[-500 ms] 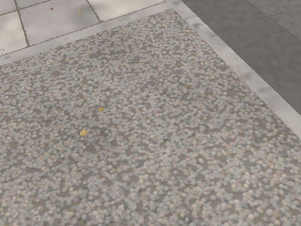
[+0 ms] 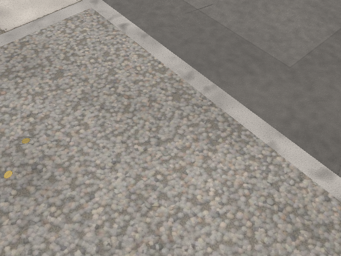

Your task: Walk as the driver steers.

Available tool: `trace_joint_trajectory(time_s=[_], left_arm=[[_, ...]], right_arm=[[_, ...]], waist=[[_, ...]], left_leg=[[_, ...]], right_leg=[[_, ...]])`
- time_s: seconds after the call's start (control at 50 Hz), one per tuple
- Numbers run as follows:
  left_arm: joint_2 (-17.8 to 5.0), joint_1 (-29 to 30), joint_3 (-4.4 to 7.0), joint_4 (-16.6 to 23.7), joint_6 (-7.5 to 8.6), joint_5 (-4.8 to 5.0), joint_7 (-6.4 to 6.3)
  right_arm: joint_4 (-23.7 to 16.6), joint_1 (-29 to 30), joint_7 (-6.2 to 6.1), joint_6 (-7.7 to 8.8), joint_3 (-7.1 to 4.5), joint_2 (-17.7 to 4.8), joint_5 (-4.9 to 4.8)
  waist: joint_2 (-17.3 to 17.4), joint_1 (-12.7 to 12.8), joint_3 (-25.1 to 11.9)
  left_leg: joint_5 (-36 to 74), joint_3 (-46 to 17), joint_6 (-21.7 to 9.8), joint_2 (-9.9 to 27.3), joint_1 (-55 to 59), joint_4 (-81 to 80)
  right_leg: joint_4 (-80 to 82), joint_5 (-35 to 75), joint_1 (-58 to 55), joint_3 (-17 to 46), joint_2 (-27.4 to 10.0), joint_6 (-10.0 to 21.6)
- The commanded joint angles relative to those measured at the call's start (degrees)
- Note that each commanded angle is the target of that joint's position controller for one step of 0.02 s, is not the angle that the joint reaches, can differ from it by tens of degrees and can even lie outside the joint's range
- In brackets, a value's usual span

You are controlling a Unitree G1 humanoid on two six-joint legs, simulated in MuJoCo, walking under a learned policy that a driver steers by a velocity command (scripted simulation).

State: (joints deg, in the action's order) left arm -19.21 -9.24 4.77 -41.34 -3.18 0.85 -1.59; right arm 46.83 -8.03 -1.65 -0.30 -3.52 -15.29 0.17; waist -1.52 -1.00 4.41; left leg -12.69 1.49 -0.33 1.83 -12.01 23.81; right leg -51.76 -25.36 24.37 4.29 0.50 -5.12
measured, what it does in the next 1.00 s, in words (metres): walks ahead: right foot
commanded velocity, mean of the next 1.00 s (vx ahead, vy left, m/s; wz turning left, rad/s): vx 0.19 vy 0.00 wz -0.07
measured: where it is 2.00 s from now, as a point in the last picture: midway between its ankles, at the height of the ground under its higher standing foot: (161, 160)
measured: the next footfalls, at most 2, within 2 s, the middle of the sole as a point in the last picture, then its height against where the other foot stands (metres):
right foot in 0.10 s outside the picture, level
right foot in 1.12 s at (206, 251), level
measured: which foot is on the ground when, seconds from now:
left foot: down 0.00-1.00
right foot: up 0.00-0.08, down 0.10-0.64, up 0.66-1.00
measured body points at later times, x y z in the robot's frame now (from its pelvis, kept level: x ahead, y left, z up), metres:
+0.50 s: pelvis +0.02 -0.04 -0.01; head +0.02 -0.04 +0.44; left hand +0.16 +0.21 -0.12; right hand +0.10 -0.33 -0.13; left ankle +0.01 +0.10 -0.74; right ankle +0.00 -0.14 -0.74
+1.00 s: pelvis +0.19 -0.01 -0.01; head +0.23 +0.01 +0.44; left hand +0.43 +0.21 -0.10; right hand +0.12 -0.27 -0.13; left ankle +0.05 +0.09 -0.74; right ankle +0.38 -0.16 -0.70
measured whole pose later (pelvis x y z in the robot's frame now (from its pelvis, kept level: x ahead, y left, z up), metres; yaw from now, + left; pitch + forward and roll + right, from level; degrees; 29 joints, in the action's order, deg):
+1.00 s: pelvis +0.19 -0.01 -0.01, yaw -1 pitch +1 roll -1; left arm -15.1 -0.5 2.4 -42.7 4.3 1.4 2.4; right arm 57.1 -25.3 -0.4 4.2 -0.9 -13.9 -0.4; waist -2.0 -5.8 2.5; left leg -18.1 1.6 -2.2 -1.2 8.0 8.8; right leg -34.1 0.6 35.3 -1.4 -3.4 0.1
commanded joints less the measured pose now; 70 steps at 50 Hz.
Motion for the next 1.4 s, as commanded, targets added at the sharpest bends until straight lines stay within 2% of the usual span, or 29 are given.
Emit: trace_joint_trajectory(time_s=[0.02, 0.1, 0.12, 0.14, 0.18, 0.28, 0.32, 0.4, 0.46, 0.5, 0.56, 0.62, 0.64, 0.66, 0.68, 0.7, 0.76, 0.8, 0.9, 1.0, 1.06, 1.1, 1.12, 1.14, 1.16, 1.18, 1.22, 1.26, 1.4], left_arm=[[-3.2, 1.7, 0.02, 4.5, 0.95, -0.14, 0.39], [-4.9, -2.9, 0.57, 2.2, 0.83, -0.62, 0.80], [-8.5, -4.1, 1.09, 2.8, 0.65, -1.04, 0.16], [-8.2, -0.6, 0.39, 2.9, 0.88, -2.26, 0.41], [-3.3, 2.5, -0.91, 2.9, 2.55, -2.66, 1.12], [-2.7, 3.3, -1.39, 0.3, 3.87, -1.61, 0.97], [-2.4, 1.4, -1.49, -0.4, 3.61, -1.94, 1.12], [-2.9, 2.3, -1.48, -1.8, 3.34, -1.53, 0.81], [-4.6, 0.4, -0.61, -3.2, 2.68, -0.74, 0.55], [-6.4, -2.3, -0.02, -4.0, 2.94, -0.40, 0.65], [-6.2, -3.3, 0.28, -4.8, 4.82, -0.08, 0.66], [-5.4, 2.8, 0.17, -3.1, 5.09, 0.94, 0.95], [-3.6, 4.0, -0.27, -2.6, 5.20, 0.40, 1.07], [0.5, 5.8, -1.48, -1.0, 5.62, -0.16, 1.29], [-0.2, 6.3, -1.29, 1.3, 6.78, 0.20, 0.97], [-3.3, 4.2, -0.46, 0.3, 7.67, 1.35, 0.98], [-3.7, 2.8, -0.07, -1.3, 8.79, 0.93, 1.71], [-2.2, 3.7, -0.15, -1.1, 8.59, 0.20, 2.60], [2.2, 11.9, -1.91, 2.4, 8.25, 0.23, 3.52], [1.0, 18.1, -2.13, 5.0, 8.75, 0.85, 4.55], [-2.1, 14.0, -0.93, 4.4, 8.98, 0.60, 4.72], [-5.9, -1.5, 1.28, -0.2, 8.45, 0.66, 3.77], [-9.0, -11.9, 2.19, -2.6, 7.95, -0.01, 2.96], [-12.5, -14.7, 2.65, -4.2, 8.02, -0.51, 3.42], [-6.3, -13.3, 1.16, -4.3, 8.11, -0.05, 3.44], [-4.7, -7.8, 0.46, -3.9, 8.37, 0.01, 3.25], [-1.8, -0.8, -0.28, -3.3, 9.20, -0.87, 3.41], [-0.2, 1.0, -0.55, -4.1, 10.04, -1.56, 3.61], [-3.6, -1.4, 0.15, -7.3, 10.88, -1.65, 2.06]], right_arm=[[-2.9, 1.8, 0.30, 0.23, -2.55, -11.9, -0.50], [-0.6, -0.9, 0.97, 0.44, -1.09, -9.4, -1.52], [-1.0, -2.5, 1.54, 1.08, 0.17, -6.1, 0.87], [-2.0, -1.9, 1.35, 1.37, 0.75, -3.9, 1.04], [-2.0, 2.2, 0.79, 0.88, -0.05, -7.7, 0.34], [0.9, -1.3, 0.62, 0.55, 0.38, -7.3, 0.86], [2.1, -1.4, 0.78, 0.61, -0.14, -10.4, 0.42], [3.9, -0.4, 0.88, 1.29, 0.26, -8.3, 0.61], [5.3, -1.4, 0.52, 1.43, 0.41, -7.3, -0.36], [3.7, 1.2, 0.47, 2.20, 0.57, -6.6, -0.95], [2.8, 1.8, 1.33, 4.38, 0.39, -7.1, -1.90], [7.0, -6.8, 2.56, 5.87, 0.07, -6.9, -1.94], [9.6, -12.0, 2.59, 5.80, -0.50, -7.8, -1.33], [10.8, -18.1, 2.32, 5.91, -1.52, -11.7, -1.06], [10.9, -21.2, 2.85, 6.29, -2.61, -17.0, -0.70], [9.7, -17.8, 2.72, 6.76, -1.36, -12.9, -0.36], [7.5, -12.9, 2.73, 7.05, -0.08, -8.8, -0.68], [7.7, -14.0, 2.75, 6.33, 0.83, -6.6, -0.20], [7.5, -15.4, 1.19, 5.07, 0.73, -8.8, -0.18], [8.7, -19.1, 0.79, 4.82, 0.28, -9.5, -1.02], [8.3, -17.7, 0.63, 4.26, -0.57, -11.0, -0.98], [7.5, -16.3, 0.47, 3.17, -0.67, -11.0, -0.41], [6.1, -16.9, 0.33, 3.12, 0.18, -9.0, 0.59], [5.6, -25.8, 1.31, 4.34, 2.75, 0.7, 0.20], [5.8, -20.0, 1.78, 5.99, 1.19, -6.3, -1.62], [3.0, -13.4, 1.97, 6.96, 0.08, -9.5, -3.30], [2.8, -10.1, 1.27, 7.03, -0.11, -8.3, -2.61], [3.6, -13.2, 1.13, 5.24, -0.15, -6.0, -2.17], [-0.7, -4.9, 1.44, 3.83, -0.09, -4.6, -1.27]], waist=[[12.5, -0.9, -8.3], [8.2, 1.7, -7.8], [-2.5, 0.1, -11.3], [-11.8, -1.6, -10.6], [-8.1, 0.2, -7.6], [-5.8, -1.1, -6.7], [-1.2, 1.0, -4.6], [2.3, 0.4, -4.0], [-1.1, 1.3, -4.2], [-5.9, 2.9, 0.5], [-8.4, 2.4, 2.9], [-5.4, -3.2, -0.4], [-3.0, -5.0, -2.1], [7.5, -6.8, -3.5], [18.8, -7.3, -3.7], [11.6, -5.2, -1.6], [6.3, -2.5, 1.5], [7.5, -2.2, 0.1], [6.1, -3.8, 1.6], [7.2, -4.2, 4.3], [8.4, 0.2, -0.4], [8.7, 8.4, -10.5], [3.7, 11.6, -18.3], [-13.5, 5.5, -28.4], [-8.7, 8.4, -24.9], [-7.1, 7.1, -13.6], [0.5, 3.1, -6.0], [-2.1, -0.1, -5.6], [-0.5, 0.7, -0.7]], left_leg=[[25.5, -9.1, -12.8, 12.8, 6.8, -4.5], [15.3, -6.7, -6.0, 9.8, -0.8, 0.8], [2.4, -2.2, -0.8, 5.5, -6.5, 9.4], [-14.0, -0.3, 2.3, 1.6, -8.2, 9.4], [-13.3, -1.9, 3.8, 1.9, -6.8, 12.1], [5.6, -2.8, 3.8, 2.4, 1.9, 1.2], [7.1, -2.5, 2.4, 2.8, 2.2, 1.1], [8.2, -2.9, 2.2, 2.5, 1.5, -0.8], [-8.4, 1.9, 1.7, -1.4, -2.3, 5.0], [-12.7, 2.7, 0.5, -2.2, -10.7, 12.2], [-15.4, -1.6, -3.2, 1.2, -15.6, 17.4], [-4.6, 1.4, -5.2, -0.6, 1.7, 3.5], [-1.2, -0.3, -4.8, -0.7, 10.7, 2.5], [-10.8, -15.7, -8.0, 8.9, 17.0, -5.6], [-15.3, -38.1, -15.8, 19.7, 22.1, -13.7], [-17.2, -39.3, -17.2, 21.3, 21.5, -13.9], [-5.5, -24.7, -11.8, 15.8, 21.3, -13.9], [9.6, -16.2, -9.9, 12.2, 19.0, -14.1], [19.4, -6.5, -9.4, 8.3, 11.8, -16.9], [19.4, -5.2, -9.5, 11.1, 13.7, -18.0], [40.0, -4.2, -7.9, 13.0, 19.4, -10.2], [53.1, -1.6, -5.7, 10.2, 16.1, 8.3], [36.2, -1.2, -4.4, 7.9, 2.1, 25.3], [-13.9, -3.4, -1.1, -4.6, -19.0, 46.7], [-19.5, -10.4, -2.2, -3.4, -25.2, 53.3], [-15.0, -8.6, -3.0, -0.5, -29.4, 54.0], [-6.2, -7.1, -2.8, 4.6, -24.7, 48.1], [-3.6, -8.0, -2.3, 6.9, -18.5, 45.0], [13.1, -8.0, 0.3, 6.6, -25.3, 27.3]], right_leg=[[10.5, 1.6, -4.5, -3.7, -0.4, 0.4], [33.6, 21.7, -21.4, -2.9, -1.0, 5.2], [32.9, 37.3, -29.0, 9.1, -11.2, 8.1], [31.8, 37.9, -21.8, 14.8, -18.1, 16.2], [33.5, 26.2, -17.8, 12.4, -14.0, 17.0], [31.7, 22.8, -14.6, 6.7, -8.4, 11.4], [32.3, 14.6, -12.6, 4.7, -5.2, 9.2], [29.7, 20.3, -14.7, 3.3, -4.2, 8.8], [32.6, -3.4, -14.9, 5.8, -4.6, 11.5], [39.4, -18.7, -13.8, 16.3, -11.3, 15.9], [41.6, -15.2, -14.6, 22.9, -16.6, 18.9], [37.0, -4.8, -7.5, 12.3, -11.3, 15.1], [31.0, 0.0, -2.1, 7.5, -7.7, 13.0], [15.0, 2.7, 5.7, -1.4, -1.0, 8.6], [-0.5, -6.4, 16.5, -3.7, 3.9, 6.3], [-9.6, -8.0, 21.5, 1.3, 0.6, 6.8], [-10.9, 7.0, 25.8, 0.2, -5.1, 8.2], [-7.2, 12.1, 21.5, -2.1, -6.1, 7.2], [10.4, 23.2, 14.6, -6.8, -4.1, 4.3], [21.4, 28.3, 10.3, -6.8, -2.3, 6.2], [22.4, 24.2, 3.8, -7.1, -0.2, 9.3], [22.7, 23.6, -16.2, -8.8, 2.2, 12.6], [19.6, 21.7, -35.2, 2.3, -7.6, 15.9], [26.9, 5.2, -52.9, 33.3, -22.5, 26.4], [35.3, -2.9, -48.6, 39.7, -21.5, 24.7], [37.1, -0.3, -39.3, 30.3, -19.8, 21.9], [40.0, 13.6, -23.1, 16.4, -16.0, 19.3], [43.4, 17.1, -15.9, 9.4, -13.7, 18.4], [47.8, 24.4, -13.6, -5.2, -12.0, 17.0]])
